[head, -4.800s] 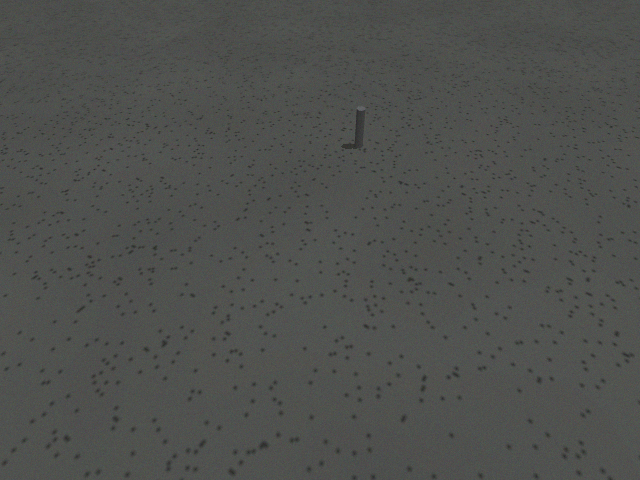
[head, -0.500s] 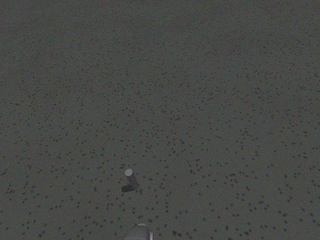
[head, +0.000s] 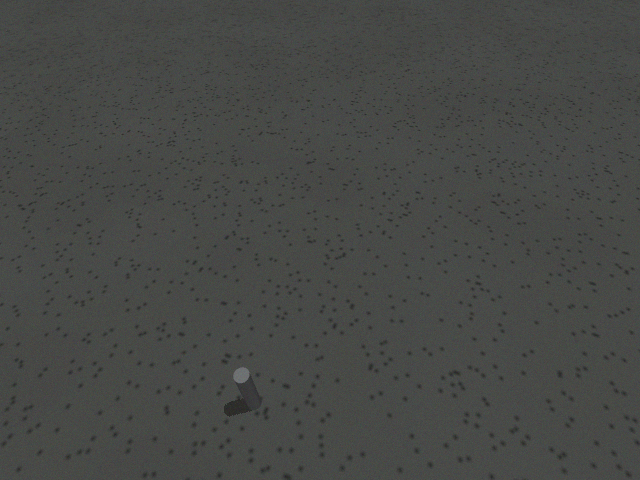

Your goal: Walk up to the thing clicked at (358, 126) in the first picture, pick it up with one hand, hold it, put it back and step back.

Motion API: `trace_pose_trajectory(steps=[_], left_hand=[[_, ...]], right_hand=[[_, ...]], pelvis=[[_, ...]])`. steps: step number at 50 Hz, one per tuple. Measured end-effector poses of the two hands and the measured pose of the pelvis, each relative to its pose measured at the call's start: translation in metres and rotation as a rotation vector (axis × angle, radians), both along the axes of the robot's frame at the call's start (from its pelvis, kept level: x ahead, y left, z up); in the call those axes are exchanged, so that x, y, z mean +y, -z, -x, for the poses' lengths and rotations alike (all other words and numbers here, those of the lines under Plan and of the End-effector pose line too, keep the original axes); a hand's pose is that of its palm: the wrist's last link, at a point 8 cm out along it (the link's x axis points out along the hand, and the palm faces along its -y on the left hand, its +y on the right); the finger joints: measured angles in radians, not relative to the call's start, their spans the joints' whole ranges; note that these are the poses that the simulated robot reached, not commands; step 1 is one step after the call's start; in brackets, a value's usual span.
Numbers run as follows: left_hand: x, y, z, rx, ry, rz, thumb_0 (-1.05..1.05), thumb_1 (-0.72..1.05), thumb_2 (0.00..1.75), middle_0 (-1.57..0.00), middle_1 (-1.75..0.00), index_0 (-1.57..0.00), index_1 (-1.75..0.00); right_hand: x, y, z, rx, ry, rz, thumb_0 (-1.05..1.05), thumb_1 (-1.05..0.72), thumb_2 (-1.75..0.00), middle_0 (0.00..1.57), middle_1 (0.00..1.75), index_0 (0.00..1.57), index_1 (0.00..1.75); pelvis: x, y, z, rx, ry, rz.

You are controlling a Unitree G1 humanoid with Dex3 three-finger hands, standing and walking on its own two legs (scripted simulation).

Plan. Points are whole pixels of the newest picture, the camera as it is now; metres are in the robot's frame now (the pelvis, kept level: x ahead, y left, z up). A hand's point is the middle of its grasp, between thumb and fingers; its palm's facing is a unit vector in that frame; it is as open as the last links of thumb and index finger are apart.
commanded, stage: walk up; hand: left
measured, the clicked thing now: (248, 390) +0.45 +0.26 -0.64
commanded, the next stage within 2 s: stand in 1.16 s
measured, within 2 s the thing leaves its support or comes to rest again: neither
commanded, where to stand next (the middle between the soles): +0.06 +0.01 m, yaw +1 degrees
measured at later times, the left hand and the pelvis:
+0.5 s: hand out of the picture +0.13 +0.25 -0.13, palm faces +0.01 -0.95 -0.33, open 7.4 cm; pelvis +0.02 +0.00 +0.02, yaw +1 degrees
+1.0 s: hand out of the picture +0.09 +0.26 -0.13, palm faces +0.04 -0.94 -0.33, open 7.4 cm; pelvis +0.03 +0.00 +0.03, yaw +2 degrees
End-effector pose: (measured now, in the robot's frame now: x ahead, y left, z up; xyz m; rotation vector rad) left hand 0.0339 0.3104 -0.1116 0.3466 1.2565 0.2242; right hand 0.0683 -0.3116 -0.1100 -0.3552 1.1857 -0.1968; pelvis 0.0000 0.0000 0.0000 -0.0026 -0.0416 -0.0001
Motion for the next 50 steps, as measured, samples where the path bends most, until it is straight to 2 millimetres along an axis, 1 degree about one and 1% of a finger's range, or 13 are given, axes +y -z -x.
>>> trace_pose_trajectory(steps=[5,12,16,19,23,27,36,40,45,50], left_hand=[[-0.004,-0.005,-0.029,-0.029,0.0,0.02,0.01,0.9,0.9,-0.21,-0.3,-0.2,-0.3],[-0.007,-0.011,-0.07,-0.093,0.01,0.035,0.0,0.9,0.9,-0.21,-0.3,-0.2,-0.3],[-0.008,-0.016,-0.085,-0.117,0.014,0.042,0.0,0.9,0.9,-0.21,-0.3,-0.2,-0.3],[-0.01,-0.018,-0.09,-0.124,0.014,0.048,0.0,0.9,0.9,-0.21,-0.3,-0.2,-0.3],[-0.011,-0.019,-0.089,-0.115,0.009,0.053,0.0,0.9,0.9,-0.21,-0.3,-0.2,-0.3],[-0.011,-0.018,-0.081,-0.09,-0.003,0.055,0.0,0.9,0.9,-0.21,-0.3,-0.2,-0.3],[-0.009,-0.015,-0.055,-0.022,-0.039,0.053,0.0,0.9,0.9,-0.21,-0.3,-0.2,-0.3],[-0.009,-0.014,-0.047,0.001,-0.052,0.053,0.0,0.9,0.9,-0.21,-0.3,-0.2,-0.3],[-0.01,-0.014,-0.043,0.009,-0.064,0.053,0.0,0.9,0.9,-0.21,-0.3,-0.2,-0.3],[-0.011,-0.014,-0.046,-0.001,-0.067,0.053,0.0,0.9,0.9,-0.21,-0.3,-0.2,-0.3]], right_hand=[[0.012,-0.001,-0.007,0.036,-0.007,-0.027,0.01,-0.9,-0.9,0.2,0.3,0.21,0.3],[0.02,-0.008,-0.028,0.021,-0.009,-0.033,0.01,-0.9,-0.9,0.2,0.3,0.21,0.3],[0.019,-0.014,-0.04,0.0,-0.01,-0.025,0.01,-0.9,-0.9,0.2,0.3,0.21,0.3],[0.018,-0.018,-0.047,-0.012,-0.011,-0.019,0.01,-0.9,-0.9,0.2,0.3,0.21,0.3],[0.016,-0.022,-0.052,-0.018,-0.015,-0.012,0.01,-0.9,-0.9,0.2,0.3,0.21,0.3],[0.014,-0.024,-0.053,-0.014,-0.016,-0.009,0.01,-0.9,-0.9,0.2,0.3,0.21,0.3],[0.015,-0.02,-0.044,0.029,-0.017,-0.014,0.01,-0.9,-0.9,0.2,0.3,0.21,0.3],[0.017,-0.018,-0.041,0.047,-0.016,-0.021,0.01,-0.9,-0.9,0.2,0.3,0.21,0.3],[0.019,-0.016,-0.039,0.059,-0.017,-0.026,0.01,-0.9,-0.9,0.2,0.3,0.21,0.3],[0.02,-0.015,-0.042,0.058,-0.017,-0.028,0.01,-0.9,-0.9,0.2,0.3,0.21,0.3]], pelvis=[[0.001,-0.008,-0.011,0.006,-0.005,0.004],[0.002,-0.015,-0.019,0.003,-0.012,0.004],[0.003,-0.018,-0.021,0.0,-0.015,0.002],[0.003,-0.021,-0.022,0.0,-0.017,0.003],[0.003,-0.023,-0.023,0.001,-0.02,0.002],[0.002,-0.024,-0.024,0.001,-0.021,0.002],[0.002,-0.026,-0.025,0.004,-0.027,0.002],[0.001,-0.026,-0.027,0.006,-0.03,0.003],[0.001,-0.026,-0.028,0.006,-0.035,0.002],[0.001,-0.026,-0.03,0.005,-0.038,0.002]])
